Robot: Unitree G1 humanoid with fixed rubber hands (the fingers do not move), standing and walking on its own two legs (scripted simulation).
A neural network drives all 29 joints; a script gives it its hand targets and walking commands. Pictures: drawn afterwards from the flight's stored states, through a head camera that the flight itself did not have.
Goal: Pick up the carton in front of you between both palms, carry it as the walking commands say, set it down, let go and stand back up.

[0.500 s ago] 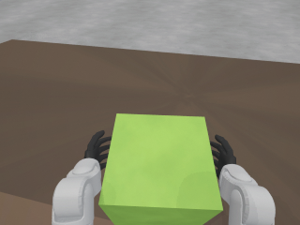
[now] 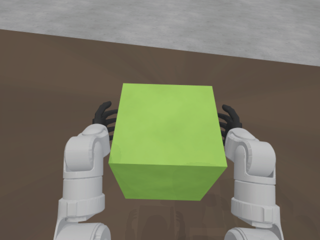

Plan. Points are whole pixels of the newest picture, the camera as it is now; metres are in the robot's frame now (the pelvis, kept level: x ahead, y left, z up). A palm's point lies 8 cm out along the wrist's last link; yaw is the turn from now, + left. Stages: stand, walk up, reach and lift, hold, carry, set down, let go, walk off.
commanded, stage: carry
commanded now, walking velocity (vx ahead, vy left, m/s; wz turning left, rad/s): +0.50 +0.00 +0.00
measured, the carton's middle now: (165, 147) +0.36 +0.00 +0.05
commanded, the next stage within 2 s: none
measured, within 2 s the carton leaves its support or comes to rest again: neither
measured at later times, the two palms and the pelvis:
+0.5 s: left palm (121, 64) +0.68 +0.14 +0.08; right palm (204, 66) +0.69 -0.16 +0.07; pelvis +0.35 -0.02 -0.04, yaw +1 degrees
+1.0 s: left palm (126, 33) +1.01 +0.17 +0.03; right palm (188, 36) +1.00 -0.13 +0.04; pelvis +0.67 +0.02 -0.07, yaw +1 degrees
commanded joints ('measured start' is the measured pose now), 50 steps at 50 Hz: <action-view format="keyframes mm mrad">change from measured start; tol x32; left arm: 1 -610 -903 -643 -97 -270 -2 -77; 50 -530 -880 -649 -93 -282 -27 -91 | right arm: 1 -567 846 630 -91 315 -6 103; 50 -487 817 667 -123 280 -26 97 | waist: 1 -42 244 -491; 18 -10 131 -395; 22 92 -319 -588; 50 -29 71 -463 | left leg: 1 774 325 -584 -208 189 108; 18 561 100 -109 74 420 -17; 22 -184 -97 -164 827 -584 -102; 39 -161 -61 -31 -52 123 -90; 45 526 49 -113 -220 394 -43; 46 752 257 -338 -25 834 -17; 50 670 289 -599 -209 174 148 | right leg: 1 -509 29 113 409 31 -41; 13 -487 53 -32 -360 522 -5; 21 453 -268 292 -371 1302 -110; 24 439 -306 587 -560 556 -267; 43 287 -80 82 -332 1076 -82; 47 -495 123 94 458 -138 27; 50 -554 22 134 339 53 -23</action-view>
